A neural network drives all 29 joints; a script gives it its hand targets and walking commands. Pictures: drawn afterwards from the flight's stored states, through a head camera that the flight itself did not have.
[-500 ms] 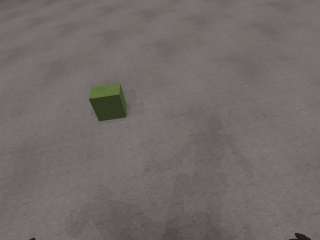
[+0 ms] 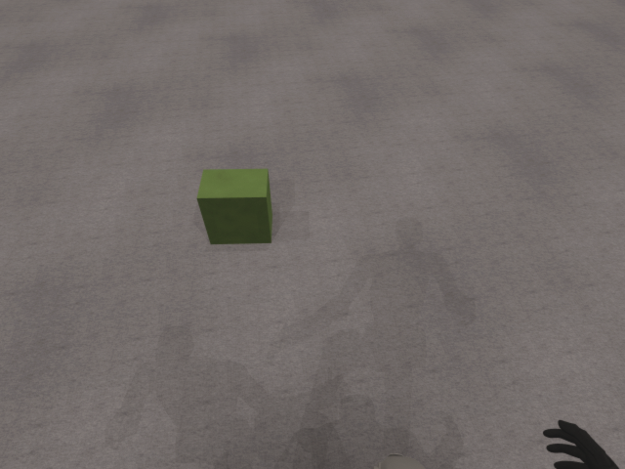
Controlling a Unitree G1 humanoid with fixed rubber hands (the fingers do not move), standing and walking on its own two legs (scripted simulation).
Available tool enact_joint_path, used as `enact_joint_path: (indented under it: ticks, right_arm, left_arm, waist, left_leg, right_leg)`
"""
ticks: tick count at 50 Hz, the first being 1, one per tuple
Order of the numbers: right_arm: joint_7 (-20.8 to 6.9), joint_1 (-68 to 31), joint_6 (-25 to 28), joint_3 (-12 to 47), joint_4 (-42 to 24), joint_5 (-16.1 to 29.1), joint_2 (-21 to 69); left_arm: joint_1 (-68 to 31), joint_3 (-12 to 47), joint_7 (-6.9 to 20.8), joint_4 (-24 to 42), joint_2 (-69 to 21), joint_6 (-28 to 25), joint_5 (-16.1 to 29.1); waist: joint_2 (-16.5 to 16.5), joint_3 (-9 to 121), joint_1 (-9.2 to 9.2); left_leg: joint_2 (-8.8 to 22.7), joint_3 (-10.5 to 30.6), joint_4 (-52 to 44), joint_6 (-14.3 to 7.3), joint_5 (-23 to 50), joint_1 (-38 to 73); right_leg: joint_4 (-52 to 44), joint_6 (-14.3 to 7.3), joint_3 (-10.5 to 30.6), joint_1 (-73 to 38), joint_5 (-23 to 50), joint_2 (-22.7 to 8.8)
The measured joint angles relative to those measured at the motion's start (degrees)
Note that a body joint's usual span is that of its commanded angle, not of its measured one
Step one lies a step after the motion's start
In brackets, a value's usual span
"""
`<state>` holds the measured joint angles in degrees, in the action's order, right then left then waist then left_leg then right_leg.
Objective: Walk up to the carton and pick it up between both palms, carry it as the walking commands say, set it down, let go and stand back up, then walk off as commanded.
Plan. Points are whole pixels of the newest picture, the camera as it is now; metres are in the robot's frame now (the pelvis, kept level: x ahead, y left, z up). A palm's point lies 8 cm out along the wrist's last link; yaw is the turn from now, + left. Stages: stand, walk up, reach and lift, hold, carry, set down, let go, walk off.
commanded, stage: walk up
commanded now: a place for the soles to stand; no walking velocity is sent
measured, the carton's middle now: (238, 207) +1.17 +0.30 -0.63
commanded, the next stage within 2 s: none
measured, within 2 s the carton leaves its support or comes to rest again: neither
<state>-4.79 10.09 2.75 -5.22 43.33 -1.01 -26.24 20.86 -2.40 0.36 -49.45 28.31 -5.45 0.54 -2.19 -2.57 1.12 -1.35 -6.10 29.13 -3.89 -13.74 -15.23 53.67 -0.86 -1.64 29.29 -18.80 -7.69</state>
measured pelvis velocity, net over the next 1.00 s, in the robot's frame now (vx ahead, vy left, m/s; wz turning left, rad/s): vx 0.42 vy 0.20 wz -0.04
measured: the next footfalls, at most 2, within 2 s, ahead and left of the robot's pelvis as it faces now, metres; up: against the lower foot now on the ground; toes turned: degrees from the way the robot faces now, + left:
right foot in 0.18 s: +0.25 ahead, -0.09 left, +0.00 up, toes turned -9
left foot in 0.56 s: +0.40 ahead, +0.27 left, +0.00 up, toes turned +6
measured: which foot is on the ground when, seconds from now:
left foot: down 0.00-0.20, up 0.22-0.54, down 0.56-0.92, up 0.94-1.00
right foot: up 0.00-0.16, down 0.18-0.56, up 0.58-0.90, down 0.92-1.00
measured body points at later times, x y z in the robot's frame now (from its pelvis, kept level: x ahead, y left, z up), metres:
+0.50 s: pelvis +0.22 +0.09 -0.01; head +0.22 +0.07 +0.44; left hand +0.27 +0.47 -0.06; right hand +0.39 -0.25 -0.09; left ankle +0.34 +0.25 -0.71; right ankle +0.21 -0.08 -0.73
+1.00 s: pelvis +0.42 +0.20 -0.02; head +0.44 +0.18 +0.43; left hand +0.54 +0.56 -0.07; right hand +0.49 -0.13 -0.12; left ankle +0.38 +0.29 -0.69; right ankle +0.48 +0.09 -0.73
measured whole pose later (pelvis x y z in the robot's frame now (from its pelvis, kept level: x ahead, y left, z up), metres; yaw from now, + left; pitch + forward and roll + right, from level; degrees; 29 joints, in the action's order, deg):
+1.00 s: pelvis +0.42 +0.20 -0.02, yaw -2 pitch -2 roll -1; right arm -3.9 18.3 -0.1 -4.0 39.7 -1.7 -27.3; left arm 18.5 -4.3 -2.2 -43.1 28.7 -7.2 0.0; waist 4.4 -3.3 2.3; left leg 0.3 -2.7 61.5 -2.0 -26.6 -23.0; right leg 39.7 -3.5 -6.9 23.0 -15.0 -2.1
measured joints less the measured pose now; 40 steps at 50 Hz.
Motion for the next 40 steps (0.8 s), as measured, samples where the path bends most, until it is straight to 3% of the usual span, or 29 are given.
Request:
enact_joint_path:
  ticks: [4, 8, 11, 13, 15, 21, 24, 27, 29, 31, 33, 35, 40]
  right_arm:
    - [0.1, 4.0, -0.1, -0.5, -0.2, -0.6, -1.1]
    - [0.3, 6.9, -0.9, -0.3, -0.3, -0.8, -1.8]
    - [0.7, 8.0, -1.2, 0.3, -0.9, -0.5, -1.3]
    - [0.9, 7.2, -1.7, 1.0, -0.7, -0.5, -1.0]
    - [0.6, 6.1, -2.0, 1.1, -0.6, -0.6, -1.0]
    - [-2.2, 2.2, -3.0, -0.2, -0.2, -1.1, -1.7]
    - [-3.3, 0.1, -3.3, -0.8, -0.3, -1.1, -2.2]
    - [-3.7, -1.4, -2.9, -1.5, -0.7, -1.0, -2.8]
    - [-3.1, -2.2, -2.1, -1.8, -1.1, -1.1, -3.1]
    - [-1.9, -2.2, -1.2, -1.6, -1.4, -0.7, -2.6]
    - [-0.8, -1.1, -0.9, -1.1, -1.4, -0.2, -1.6]
    - [0.0, 0.3, -0.9, -0.5, -1.6, -0.1, -0.8]
    - [0.4, 4.4, -0.9, -0.1, -2.4, -0.8, -1.3]
  left_arm:
    - [-1.0, -0.2, 0.6, 0.0, -1.6, 0.2, -0.6]
    - [-3.4, -1.0, 0.8, 1.5, -1.9, -0.4, -0.6]
    - [-4.7, -2.0, -0.4, 4.5, -0.3, -1.6, -0.8]
    - [-5.0, -2.2, -1.2, 5.6, 0.2, -1.7, -0.4]
    - [-4.5, -2.3, -1.5, 6.0, 0.5, -1.7, -0.2]
    - [-1.5, -2.8, -1.2, 5.4, 2.6, -2.5, -1.2]
    - [0.2, -2.7, -1.2, 4.5, 3.7, -2.4, -1.5]
    - [1.3, -2.2, -1.3, 3.5, 4.8, -1.8, -1.6]
    - [1.7, -1.9, -1.4, 2.8, 5.4, -1.2, -1.5]
    - [0.7, -1.4, -1.8, 1.7, 4.7, -0.4, -0.8]
    - [0.0, -0.9, -1.9, 1.2, 3.7, -0.2, -0.2]
    - [0.0, -0.6, -1.7, 0.9, 2.6, -0.5, 0.0]
    - [-0.1, -0.1, -1.1, 0.9, -0.6, 0.0, -0.2]
  waist:
    - [1.0, 0.3, 1.79]
    - [3.2, 0.3, 3.07]
    - [4.4, -0.2, 2.44]
    - [6.1, -0.5, 1.66]
    - [7.8, -0.1, 0.89]
    - [7.8, 0.7, -1.76]
    - [6.8, 1.2, -2.76]
    - [5.6, 1.9, -3.31]
    - [4.2, 1.6, -3.09]
    - [3.1, 0.8, -2.49]
    - [1.8, 0.3, -1.92]
    - [0.8, 0.1, -0.87]
    - [1.2, -0.3, 1.63]
  left_leg:
    - [-1.4, -1.4, -2.3, -0.7, -2.7, 5.0]
    - [-1.7, -1.9, 0.0, -0.6, -7.8, 8.2]
    - [-0.9, -0.1, 17.3, 0.8, -13.4, 2.6]
    - [-0.4, 3.8, 31.2, 1.7, -12.0, -4.3]
    - [1.9, 6.1, 36.1, 2.5, -8.9, -10.0]
    - [8.5, 7.7, 23.6, 4.4, -2.4, -17.5]
    - [9.4, 6.9, 16.3, 4.7, -0.5, -16.7]
    - [8.3, 5.0, 10.4, 3.9, -2.0, -13.0]
    - [6.4, 3.8, 8.9, 3.7, 1.5, -11.0]
    - [5.4, 2.7, 11.2, 3.5, 1.3, -10.8]
    - [4.7, 1.4, 9.9, 2.7, -0.5, -8.5]
    - [4.0, 0.2, 7.2, 2.1, -0.9, -5.8]
    - [2.1, -2.3, 3.1, 0.2, -2.9, 0.0]
  right_leg:
    - [-9.3, -0.1, -2.8, 1.2, 3.9, 0.9]
    - [-18.0, -1.5, -4.8, -2.3, 8.2, 3.7]
    - [-18.1, -3.0, -5.5, -4.5, 10.5, 4.7]
    - [-16.0, -2.8, -6.3, -5.6, 6.9, 5.1]
    - [-17.4, -2.2, -7.1, -8.1, 5.2, 5.4]
    - [-20.5, 0.0, -6.8, -14.3, 2.7, 3.1]
    - [-20.8, 0.9, -6.0, -16.6, 0.5, 1.3]
    - [-19.4, 1.6, -5.3, -18.3, -2.6, -1.0]
    - [-13.3, 0.1, -3.7, -17.0, -5.2, -3.1]
    - [-0.1, -1.0, 1.6, -11.5, -7.4, -0.9]
    - [8.4, -1.4, 3.6, -6.4, -5.6, 1.7]
    - [8.2, -1.0, 2.7, -3.3, -3.9, 2.7]
    - [-3.0, -0.4, -2.2, -0.8, -2.2, 3.2]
